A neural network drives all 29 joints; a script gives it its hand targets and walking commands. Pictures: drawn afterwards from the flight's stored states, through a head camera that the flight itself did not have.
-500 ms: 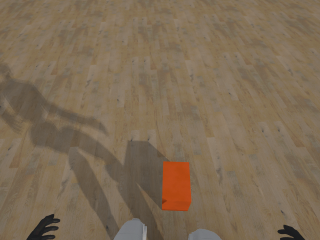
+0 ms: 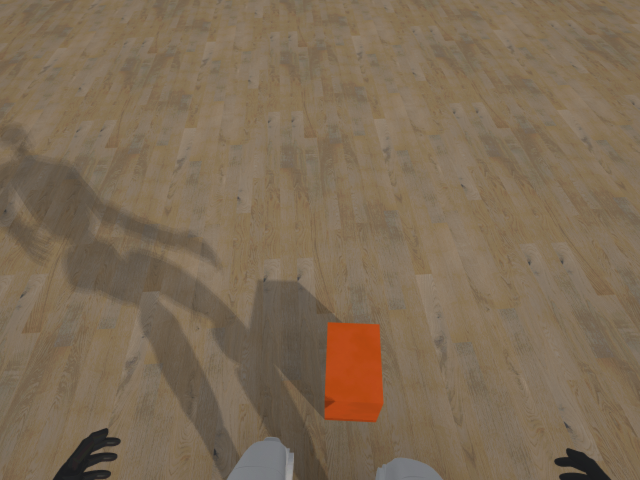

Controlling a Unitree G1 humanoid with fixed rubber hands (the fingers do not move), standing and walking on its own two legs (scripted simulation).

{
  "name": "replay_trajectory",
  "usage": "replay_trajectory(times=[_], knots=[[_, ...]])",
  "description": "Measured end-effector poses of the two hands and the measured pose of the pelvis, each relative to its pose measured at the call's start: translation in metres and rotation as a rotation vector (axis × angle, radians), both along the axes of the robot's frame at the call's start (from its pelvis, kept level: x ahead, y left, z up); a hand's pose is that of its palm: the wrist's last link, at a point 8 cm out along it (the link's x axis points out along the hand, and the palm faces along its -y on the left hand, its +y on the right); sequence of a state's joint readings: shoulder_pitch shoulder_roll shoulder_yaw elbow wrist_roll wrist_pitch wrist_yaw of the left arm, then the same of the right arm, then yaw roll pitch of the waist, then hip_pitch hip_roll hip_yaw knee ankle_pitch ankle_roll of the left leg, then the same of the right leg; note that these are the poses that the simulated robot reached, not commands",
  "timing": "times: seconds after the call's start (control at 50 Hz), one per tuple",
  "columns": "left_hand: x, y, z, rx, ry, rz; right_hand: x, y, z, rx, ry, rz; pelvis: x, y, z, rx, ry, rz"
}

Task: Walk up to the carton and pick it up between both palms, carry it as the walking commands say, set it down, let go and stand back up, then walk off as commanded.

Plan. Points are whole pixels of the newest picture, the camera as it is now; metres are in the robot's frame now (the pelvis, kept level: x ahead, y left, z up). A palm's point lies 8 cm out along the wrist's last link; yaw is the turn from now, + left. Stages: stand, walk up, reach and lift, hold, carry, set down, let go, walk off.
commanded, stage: walk up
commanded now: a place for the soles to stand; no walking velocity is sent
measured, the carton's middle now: (351, 372) +0.47 -0.06 -0.62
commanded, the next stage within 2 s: reach and lift in 0.18 s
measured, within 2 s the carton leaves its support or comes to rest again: neither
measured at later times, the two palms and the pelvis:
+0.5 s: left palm (125, 452) +0.16 +0.28 -0.09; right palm (557, 461) +0.16 -0.28 -0.09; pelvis +0.00 +0.00 +0.00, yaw +0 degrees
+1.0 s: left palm (186, 374) +0.28 +0.24 -0.13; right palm (487, 365) +0.30 -0.23 -0.12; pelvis -0.01 +0.02 -0.02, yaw -2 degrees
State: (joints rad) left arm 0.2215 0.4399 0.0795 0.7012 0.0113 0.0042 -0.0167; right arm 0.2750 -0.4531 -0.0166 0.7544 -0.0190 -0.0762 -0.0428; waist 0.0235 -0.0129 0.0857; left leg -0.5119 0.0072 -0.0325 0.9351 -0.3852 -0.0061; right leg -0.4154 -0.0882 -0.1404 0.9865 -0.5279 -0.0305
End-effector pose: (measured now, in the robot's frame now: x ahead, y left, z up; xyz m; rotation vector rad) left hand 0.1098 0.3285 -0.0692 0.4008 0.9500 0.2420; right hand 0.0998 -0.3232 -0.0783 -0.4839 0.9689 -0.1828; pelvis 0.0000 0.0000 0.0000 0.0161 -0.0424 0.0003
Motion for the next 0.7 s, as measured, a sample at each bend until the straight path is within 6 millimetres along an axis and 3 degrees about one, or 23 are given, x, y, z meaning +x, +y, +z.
replay_trajectory(times=[0.24,0.44,0.7], knots=[[0.005,-0.004,-0.002,-0.017,-0.003,0.021,0.006,0.004,-0.001,0.022,0.027,0.002,-0.001,0.000,0.000,-0.001,-0.001,0.000],[0.040,-0.043,-0.019,-0.095,-0.020,-0.006,0.048,0.039,-0.011,0.117,-0.023,-0.010,0.002,-0.001,0.000,-0.003,0.003,-0.005],[0.107,-0.058,-0.021,-0.173,-0.114,0.042,0.116,0.050,-0.013,0.171,-0.090,-0.021,0.011,-0.004,-0.002,-0.007,0.068,-0.011]])
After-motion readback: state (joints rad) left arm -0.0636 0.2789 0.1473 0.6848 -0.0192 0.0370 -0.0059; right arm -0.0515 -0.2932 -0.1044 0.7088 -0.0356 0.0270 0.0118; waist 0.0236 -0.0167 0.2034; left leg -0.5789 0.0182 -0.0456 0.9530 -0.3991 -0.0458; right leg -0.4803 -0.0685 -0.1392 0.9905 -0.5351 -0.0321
